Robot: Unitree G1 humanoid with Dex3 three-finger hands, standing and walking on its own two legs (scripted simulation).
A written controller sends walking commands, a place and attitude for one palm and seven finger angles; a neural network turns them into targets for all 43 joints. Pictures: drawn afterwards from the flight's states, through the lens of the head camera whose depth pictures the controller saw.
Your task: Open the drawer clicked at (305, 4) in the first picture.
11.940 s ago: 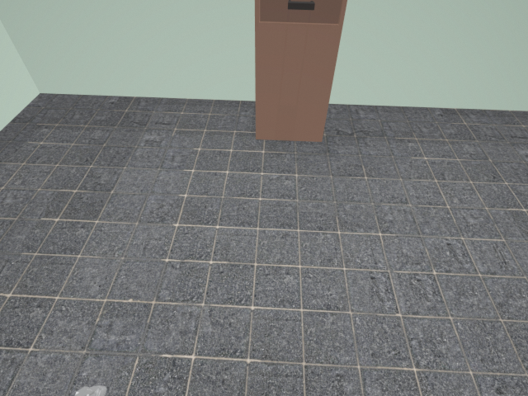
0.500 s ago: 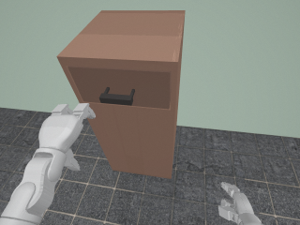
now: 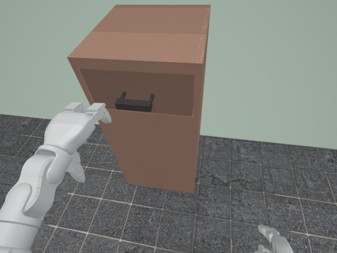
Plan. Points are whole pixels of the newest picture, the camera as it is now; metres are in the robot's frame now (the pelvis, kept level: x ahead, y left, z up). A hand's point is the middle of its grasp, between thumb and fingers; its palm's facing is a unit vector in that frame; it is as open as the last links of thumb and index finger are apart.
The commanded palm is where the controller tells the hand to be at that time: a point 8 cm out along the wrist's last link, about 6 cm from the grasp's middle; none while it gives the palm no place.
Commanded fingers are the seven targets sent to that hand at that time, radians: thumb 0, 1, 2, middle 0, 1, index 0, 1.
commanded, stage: raise the hand with hooked fingers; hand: left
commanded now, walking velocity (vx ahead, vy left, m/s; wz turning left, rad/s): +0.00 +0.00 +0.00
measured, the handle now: (135, 100) +0.56 +0.19 +0.02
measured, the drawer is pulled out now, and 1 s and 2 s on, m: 0.00 0.00 0.00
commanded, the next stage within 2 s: move the hooked fingers above the handle in 0.10 s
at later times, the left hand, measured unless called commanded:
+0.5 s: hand (90, 135) +0.33 +0.23 +0.11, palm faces +0.01 -0.07 -1.00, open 13.8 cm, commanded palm +0.32 +0.23 +0.18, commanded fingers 0.00 -0.50 0.30 -0.30 -1.20 -0.30 -1.20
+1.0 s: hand (110, 115) +0.41 +0.21 +0.10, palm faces +0.01 -0.06 -1.00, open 13.8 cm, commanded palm +0.39 +0.22 +0.16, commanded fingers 0.00 -0.50 0.30 -0.30 -1.20 -0.30 -1.20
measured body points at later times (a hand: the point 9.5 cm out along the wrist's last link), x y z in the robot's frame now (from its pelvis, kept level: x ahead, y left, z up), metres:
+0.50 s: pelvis +0.00 -0.01 +0.00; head +0.02 -0.04 +0.45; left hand +0.32 +0.23 +0.16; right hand +0.19 -0.23 -0.11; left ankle +0.00 +0.11 -0.74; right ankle -0.01 -0.12 -0.74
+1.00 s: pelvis +0.01 -0.01 -0.01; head +0.05 -0.03 +0.44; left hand +0.41 +0.21 +0.15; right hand +0.13 -0.26 -0.14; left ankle +0.00 +0.11 -0.74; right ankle -0.01 -0.12 -0.74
